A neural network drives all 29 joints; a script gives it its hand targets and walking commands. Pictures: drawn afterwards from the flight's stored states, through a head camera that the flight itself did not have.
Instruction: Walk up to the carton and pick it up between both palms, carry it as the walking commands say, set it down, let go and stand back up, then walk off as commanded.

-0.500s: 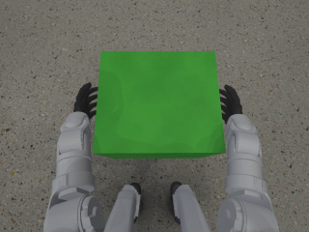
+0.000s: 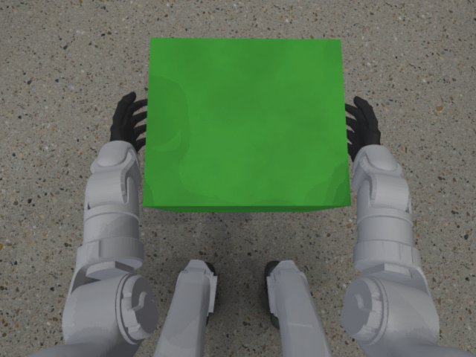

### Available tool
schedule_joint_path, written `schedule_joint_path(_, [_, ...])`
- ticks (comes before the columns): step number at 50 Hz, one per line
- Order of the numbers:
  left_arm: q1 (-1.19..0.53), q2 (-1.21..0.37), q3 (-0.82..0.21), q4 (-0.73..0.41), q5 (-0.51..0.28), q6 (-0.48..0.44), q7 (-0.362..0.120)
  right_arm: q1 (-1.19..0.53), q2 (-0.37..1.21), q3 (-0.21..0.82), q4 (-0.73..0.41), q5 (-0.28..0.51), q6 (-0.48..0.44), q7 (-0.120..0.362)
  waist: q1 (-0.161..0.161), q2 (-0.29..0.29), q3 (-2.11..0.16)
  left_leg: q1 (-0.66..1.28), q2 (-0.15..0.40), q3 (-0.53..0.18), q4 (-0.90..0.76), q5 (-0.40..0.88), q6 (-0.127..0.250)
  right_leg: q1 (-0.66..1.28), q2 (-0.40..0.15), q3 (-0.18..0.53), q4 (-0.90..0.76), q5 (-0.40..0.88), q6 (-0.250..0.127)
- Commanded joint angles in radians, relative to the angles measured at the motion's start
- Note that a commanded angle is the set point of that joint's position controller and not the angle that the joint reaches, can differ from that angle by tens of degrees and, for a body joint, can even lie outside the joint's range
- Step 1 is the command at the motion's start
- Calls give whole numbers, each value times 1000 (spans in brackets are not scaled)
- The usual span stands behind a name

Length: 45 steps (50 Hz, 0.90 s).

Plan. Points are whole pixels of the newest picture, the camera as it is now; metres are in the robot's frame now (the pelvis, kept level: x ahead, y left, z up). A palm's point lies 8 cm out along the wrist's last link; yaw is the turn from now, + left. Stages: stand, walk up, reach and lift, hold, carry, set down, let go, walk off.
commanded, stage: set down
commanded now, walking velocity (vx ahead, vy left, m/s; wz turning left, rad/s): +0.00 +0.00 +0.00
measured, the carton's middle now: (243, 140) +0.48 +0.00 -0.15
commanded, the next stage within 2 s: none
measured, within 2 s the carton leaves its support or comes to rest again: neither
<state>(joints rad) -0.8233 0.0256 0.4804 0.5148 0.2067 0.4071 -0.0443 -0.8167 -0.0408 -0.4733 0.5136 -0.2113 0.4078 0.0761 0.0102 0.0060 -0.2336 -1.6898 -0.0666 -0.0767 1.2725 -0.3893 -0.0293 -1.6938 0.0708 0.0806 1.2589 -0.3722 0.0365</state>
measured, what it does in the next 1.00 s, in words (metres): lowers itself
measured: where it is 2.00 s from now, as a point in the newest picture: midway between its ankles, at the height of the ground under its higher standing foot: (239, 307)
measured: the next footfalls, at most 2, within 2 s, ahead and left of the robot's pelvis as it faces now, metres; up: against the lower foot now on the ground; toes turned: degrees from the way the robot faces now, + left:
none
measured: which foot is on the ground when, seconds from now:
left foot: down 0.00-1.00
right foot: down 0.00-1.00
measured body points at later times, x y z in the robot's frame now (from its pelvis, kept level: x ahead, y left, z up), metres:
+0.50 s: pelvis -0.02 +0.00 -0.07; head +0.28 +0.01 +0.27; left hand +0.49 +0.20 -0.17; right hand +0.49 -0.19 -0.17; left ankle +0.07 +0.12 -0.58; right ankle +0.08 -0.13 -0.58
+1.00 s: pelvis -0.03 +0.00 -0.13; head +0.31 +0.00 +0.17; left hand +0.51 +0.20 -0.25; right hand +0.52 -0.19 -0.26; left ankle +0.07 +0.12 -0.58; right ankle +0.08 -0.13 -0.58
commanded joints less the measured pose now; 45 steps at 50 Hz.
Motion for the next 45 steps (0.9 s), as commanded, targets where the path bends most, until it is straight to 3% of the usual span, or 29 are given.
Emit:
schedule_joint_path(1, [-593, -879, -568, 33, -186, -13, -328, -597, 869, 562, 38, 183, -13, 285, -5, -16, -911, 436, -61, 121, -66, 241, 4, 527, 59, -119, -50, 270, -19])
schedule_joint_path(13, [-735, -849, -528, 77, -195, -7, -298, -737, 819, 500, 99, 188, -11, 282, -14, 6, -959, 372, -64, 131, 35, 165, -4, 377, 57, -143, 56, 176, -22])
schedule_joint_path(30, [-832, -788, -533, 89, -230, -39, -257, -837, 760, 502, 109, 218, -36, 255, -14, 3, -1027, 266, -66, 137, 200, 246, -9, 263, 53, -151, 226, 242, -15])
schedule_joint_path(45, [-949, -712, -526, 118, -268, -57, -237, -961, 704, 506, 110, 242, -49, 213, -17, -8, -1030, 131, -66, 155, 329, 203, -3, 214, 45, -155, 353, 222, -12])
